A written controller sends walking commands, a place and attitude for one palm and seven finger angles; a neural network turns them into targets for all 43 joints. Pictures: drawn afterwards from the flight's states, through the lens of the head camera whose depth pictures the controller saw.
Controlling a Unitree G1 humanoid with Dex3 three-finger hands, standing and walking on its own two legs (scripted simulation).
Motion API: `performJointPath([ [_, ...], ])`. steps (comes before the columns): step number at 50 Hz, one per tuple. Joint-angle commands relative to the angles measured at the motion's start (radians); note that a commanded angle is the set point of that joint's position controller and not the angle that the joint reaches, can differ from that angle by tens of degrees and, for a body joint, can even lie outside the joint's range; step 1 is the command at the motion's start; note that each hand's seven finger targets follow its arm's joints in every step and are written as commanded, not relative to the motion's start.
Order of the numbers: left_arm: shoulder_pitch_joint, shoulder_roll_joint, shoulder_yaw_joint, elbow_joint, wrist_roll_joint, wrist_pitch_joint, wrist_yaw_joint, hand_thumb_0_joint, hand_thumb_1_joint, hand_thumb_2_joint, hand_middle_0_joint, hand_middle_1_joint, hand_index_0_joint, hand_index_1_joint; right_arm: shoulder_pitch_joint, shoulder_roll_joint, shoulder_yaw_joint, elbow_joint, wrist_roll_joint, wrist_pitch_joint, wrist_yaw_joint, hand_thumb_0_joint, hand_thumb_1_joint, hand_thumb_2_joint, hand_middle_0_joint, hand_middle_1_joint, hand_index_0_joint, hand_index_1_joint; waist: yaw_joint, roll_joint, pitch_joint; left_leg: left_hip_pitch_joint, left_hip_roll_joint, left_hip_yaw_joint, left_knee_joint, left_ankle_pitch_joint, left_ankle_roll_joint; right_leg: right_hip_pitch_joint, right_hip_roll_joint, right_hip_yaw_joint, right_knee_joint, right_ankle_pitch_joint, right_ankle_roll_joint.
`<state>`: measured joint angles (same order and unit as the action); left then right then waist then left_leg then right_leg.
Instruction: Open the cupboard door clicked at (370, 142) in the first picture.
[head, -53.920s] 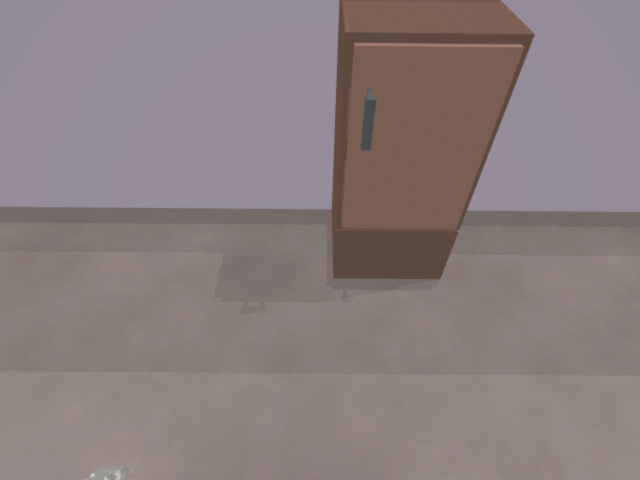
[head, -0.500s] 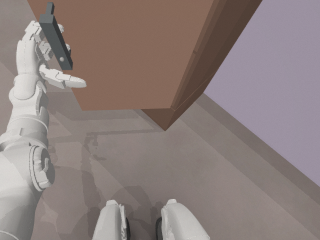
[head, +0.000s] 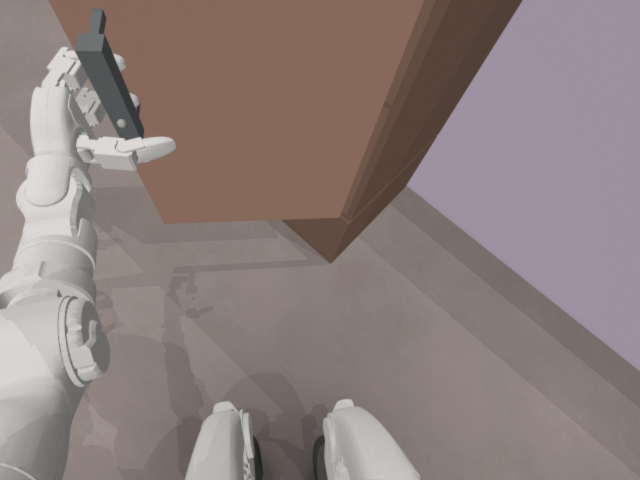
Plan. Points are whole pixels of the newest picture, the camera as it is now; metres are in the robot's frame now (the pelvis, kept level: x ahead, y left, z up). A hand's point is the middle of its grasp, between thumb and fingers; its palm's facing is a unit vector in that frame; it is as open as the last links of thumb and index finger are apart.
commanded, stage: close the thumb around the handle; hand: left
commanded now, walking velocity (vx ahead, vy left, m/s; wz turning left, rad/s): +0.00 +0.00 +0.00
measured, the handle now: (116, 82) +0.58 +0.19 +0.07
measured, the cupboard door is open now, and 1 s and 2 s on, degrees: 48 62 93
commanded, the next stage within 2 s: pull the door open along its arc in 0.42 s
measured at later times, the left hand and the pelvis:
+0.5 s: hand (136, 122) +0.53 +0.17 +0.06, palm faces +0.04 -1.00 -0.01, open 5.9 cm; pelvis +0.00 +0.00 +0.00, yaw +0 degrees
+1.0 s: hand (152, 191) +0.44 +0.15 +0.06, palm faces +0.03 -1.00 +0.01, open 6.2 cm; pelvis +0.02 -0.01 +0.03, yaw +0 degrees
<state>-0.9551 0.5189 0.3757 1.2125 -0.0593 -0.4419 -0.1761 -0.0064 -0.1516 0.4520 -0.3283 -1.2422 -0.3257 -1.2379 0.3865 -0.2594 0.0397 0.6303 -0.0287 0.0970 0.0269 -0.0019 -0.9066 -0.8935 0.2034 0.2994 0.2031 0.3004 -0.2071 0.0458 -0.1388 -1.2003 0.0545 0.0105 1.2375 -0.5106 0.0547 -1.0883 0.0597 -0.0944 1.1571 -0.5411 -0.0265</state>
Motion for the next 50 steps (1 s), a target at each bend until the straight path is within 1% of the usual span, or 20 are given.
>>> performJointPath([
  [1,-0.445,0.176,-0.005,-0.217,-0.021,-0.07,0.001,0.0,0.34,0.66,-0.36,-1.29,-0.36,-1.29,0.188,-0.2,-0.07,-0.025,0.002,-0.006,-0.017,0.0,-0.9,-0.9,0.2,0.3,0.2,0.3,-0.019,0.152,-0.511,0.592,-0.006,-0.12,-0.117,0.466,-0.027,0.057,0.012,0.047,-0.139,0.343,0.001],
  [5,-0.452,0.237,0.041,-0.225,-0.018,-0.074,0.011,0.0,0.564,0.756,-0.376,-1.314,-0.376,-1.314,0.189,-0.203,-0.066,-0.028,0.001,-0.008,-0.021,0.0,-0.9,-0.9,0.2,0.3,0.2,0.3,-0.005,0.143,-0.521,0.56,-0.012,-0.11,-0.118,0.448,-0.022,0.097,0.011,0.056,-0.14,0.348,0.0],
  [6,-0.45,0.189,0.002,-0.214,-0.017,-0.072,0.01,0.0,0.62,0.78,-0.38,-1.32,-0.38,-1.32,0.183,-0.196,-0.064,-0.03,0.002,-0.009,-0.019,0.0,-0.9,-0.9,0.2,0.3,0.2,0.3,-0.016,0.157,-0.507,0.56,-0.014,-0.11,-0.118,0.444,-0.023,0.083,0.012,0.054,-0.142,0.344,0.0],
  [9,-0.45,0.225,0.03,-0.211,-0.013,-0.08,0.013,0.0,0.788,0.852,-0.392,-1.338,-0.392,-1.338,0.192,-0.201,-0.065,-0.024,-0.001,-0.01,-0.02,0.0,-0.9,-0.9,0.2,0.3,0.2,0.3,-0.013,0.141,-0.502,0.56,-0.012,-0.113,-0.117,0.453,-0.021,0.089,0.013,0.054,-0.139,0.349,-0.002],
  [11,-0.439,0.193,0.008,-0.208,-0.013,-0.079,0.009,0.0,0.9,0.9,-0.4,-1.35,-0.4,-1.35,0.182,-0.197,-0.067,-0.025,0.0,-0.01,-0.018,0.0,-0.9,-0.9,0.2,0.3,0.2,0.3,-0.014,0.151,-0.511,0.573,-0.011,-0.112,-0.114,0.455,-0.024,0.075,0.011,0.052,-0.139,0.347,-0.001],
  [15,-0.433,0.252,0.06,-0.211,-0.019,-0.075,0.015,0.0,0.9,0.9,-0.4,-1.35,-0.4,-1.35,0.183,-0.203,-0.065,-0.035,0.001,-0.007,-0.021,0.0,-0.9,-0.9,0.2,0.3,0.2,0.3,0.003,0.148,-0.518,0.556,-0.012,-0.111,-0.119,0.463,-0.024,0.101,0.011,0.053,-0.133,0.357,-0.001],
  [16,-0.421,0.223,0.042,-0.197,-0.021,-0.068,0.019,0.0,0.9,0.9,-0.4,-1.35,-0.4,-1.35,0.178,-0.198,-0.063,-0.039,0.002,-0.007,-0.019,0.0,-0.9,-0.9,0.2,0.3,0.2,0.3,-0.001,0.147,-0.507,0.543,-0.015,-0.105,-0.117,0.449,-0.023,0.098,0.011,0.055,-0.138,0.35,0.001],
  [18,-0.43,0.254,0.058,-0.173,-0.011,-0.061,0.032,0.0,0.9,0.9,-0.4,-1.35,-0.4,-1.35,0.18,-0.199,-0.058,-0.041,0.001,-0.008,-0.02,0.0,-0.9,-0.9,0.2,0.3,0.2,0.3,-0.008,0.103,-0.464,0.477,-0.017,-0.096,-0.117,0.392,-0.015,0.12,0.012,0.061,-0.143,0.325,0.005],
  [21,-0.45,0.264,0.054,-0.195,0.008,-0.072,0.04,0.0,0.9,0.9,-0.4,-1.35,-0.4,-1.35,0.178,-0.197,-0.056,-0.047,-0.001,-0.011,-0.02,0.0,-0.9,-0.9,0.2,0.3,0.2,0.3,-0.004,0.144,-0.492,0.5,-0.016,-0.1,-0.115,0.402,-0.019,0.105,0.009,0.061,-0.133,0.324,0.002],
  [23,-0.431,0.243,0.043,-0.176,0.008,-0.069,0.04,0.0,0.9,0.9,-0.4,-1.35,-0.4,-1.35,0.176,-0.197,-0.058,-0.048,0.0,-0.012,-0.019,0.0,-0.9,-0.9,0.2,0.3,0.2,0.3,-0.011,0.124,-0.481,0.491,-0.016,-0.097,-0.112,0.39,-0.017,0.101,0.01,0.063,-0.139,0.318,0.004],
  [25,-0.457,0.288,0.071,-0.196,0.009,-0.074,0.038,0.0,0.9,0.9,-0.4,-1.35,-0.4,-1.35,0.181,-0.201,-0.057,-0.048,-0.002,-0.014,-0.021,0.0,-0.9,-0.9,0.2,0.3,0.2,0.3,-0.009,0.121,-0.512,0.481,-0.015,-0.095,-0.104,0.401,-0.014,0.123,0.01,0.068,-0.13,0.336,0.006],
  [26,-0.434,0.278,0.062,-0.185,0.011,-0.071,0.033,0.0,0.9,0.9,-0.4,-1.35,-0.4,-1.35,0.178,-0.198,-0.057,-0.052,0.0,-0.013,-0.021,0.0,-0.9,-0.9,0.2,0.3,0.2,0.3,-0.001,0.14,-0.515,0.481,-0.017,-0.095,-0.107,0.4,-0.017,0.125,0.01,0.067,-0.13,0.334,0.003],
  [27,-0.452,0.171,-0.014,-0.203,0.001,-0.069,0.027,0.0,0.9,0.9,-0.4,-1.35,-0.4,-1.35,0.174,-0.188,-0.059,-0.051,0.001,-0.016,-0.017,0.0,-0.9,-0.9,0.2,0.3,0.2,0.3,-0.024,0.138,-0.506,0.507,-0.017,-0.097,-0.111,0.402,-0.017,0.1,0.009,0.062,-0.136,0.335,0.005],
  [28,-0.452,0.151,-0.017,-0.211,-0.008,-0.069,0.028,0.0,0.9,0.9,-0.4,-1.35,-0.4,-1.35,0.177,-0.188,-0.064,-0.044,-0.002,-0.019,-0.015,0.0,-0.9,-0.9,0.2,0.3,0.2,0.3,-0.021,0.143,-0.503,0.521,-0.015,-0.098,-0.109,0.405,-0.019,0.094,0.01,0.059,-0.138,0.335,0.005],
  [30,-0.426,0.187,0.017,-0.232,-0.012,-0.077,0.036,0.0,0.9,0.9,-0.4,-1.35,-0.4,-1.35,0.185,-0.196,-0.069,-0.041,-0.003,-0.019,-0.013,0.0,-0.9,-0.9,0.2,0.3,0.2,0.3,0.001,0.143,-0.55,0.55,-0.013,-0.105,-0.113,0.435,-0.024,0.104,0.01,0.057,-0.13,0.35,0.001],
  [35,-0.286,0.139,-0.001,-0.287,-0.024,-0.081,0.03,0.0,0.9,0.9,-0.4,-1.35,-0.4,-1.35,0.17,-0.19,-0.074,-0.057,0.004,-0.011,-0.005,0.0,-0.9,-0.9,0.2,0.3,0.2,0.3,0.04,0.139,-0.566,0.588,-0.015,-0.094,-0.135,0.476,-0.029,0.146,0.01,0.053,-0.134,0.386,-0.002],
  [47,0.349,-0.06,-0.088,-0.675,-0.11,-0.093,0.039,0.0,0.9,0.9,-0.4,-1.35,-0.4,-1.35,0.059,-0.149,-0.099,-0.159,0.043,-0.007,0.017,0.0,-0.9,-0.9,0.2,0.3,0.2,0.3,0.151,0.032,-0.465,0.582,-0.034,-0.029,-0.228,0.536,-0.028,0.37,0.007,0.06,-0.189,0.555,0.003],
  [48,0.403,-0.101,-0.018,-0.736,-0.161,-0.09,0.126,0.0,0.9,0.9,-0.4,-1.35,-0.4,-1.35,0.037,-0.129,-0.098,-0.17,0.038,-0.016,0.017,0.0,-0.9,-0.9,0.2,0.3,0.2,0.3,0.202,0.025,-0.456,0.578,-0.035,-0.02,-0.242,0.543,-0.035,0.384,0.008,0.048,-0.193,0.542,0.005],
  [49,0.477,-0.13,-0.045,-0.74,-0.151,-0.083,0.177,0.0,0.9,0.9,-0.4,-1.35,-0.4,-1.35,0.025,-0.128,-0.094,-0.175,0.033,-0.025,0.018,0.0,-0.9,-0.9,0.2,0.3,0.2,0.3,0.195,0.003,-0.422,0.557,-0.037,-0.017,-0.241,0.531,-0.035,0.387,0.01,0.049,-0.194,0.543,0.007],
  [50,0.487,-0.149,-0.009,-0.778,-0.157,-0.081,0.258,0.0,0.9,0.9,-0.4,-1.35,-0.4,-1.35,0.006,-0.115,-0.091,-0.176,0.026,-0.03,0.018,0.0,-0.9,-0.9,0.2,0.3,0.2,0.3,0.216,-0.005,-0.397,0.533,-0.036,-0.016,-0.252,0.517,-0.042,0.393,0.004,0.044,-0.189,0.531,0.007],
])
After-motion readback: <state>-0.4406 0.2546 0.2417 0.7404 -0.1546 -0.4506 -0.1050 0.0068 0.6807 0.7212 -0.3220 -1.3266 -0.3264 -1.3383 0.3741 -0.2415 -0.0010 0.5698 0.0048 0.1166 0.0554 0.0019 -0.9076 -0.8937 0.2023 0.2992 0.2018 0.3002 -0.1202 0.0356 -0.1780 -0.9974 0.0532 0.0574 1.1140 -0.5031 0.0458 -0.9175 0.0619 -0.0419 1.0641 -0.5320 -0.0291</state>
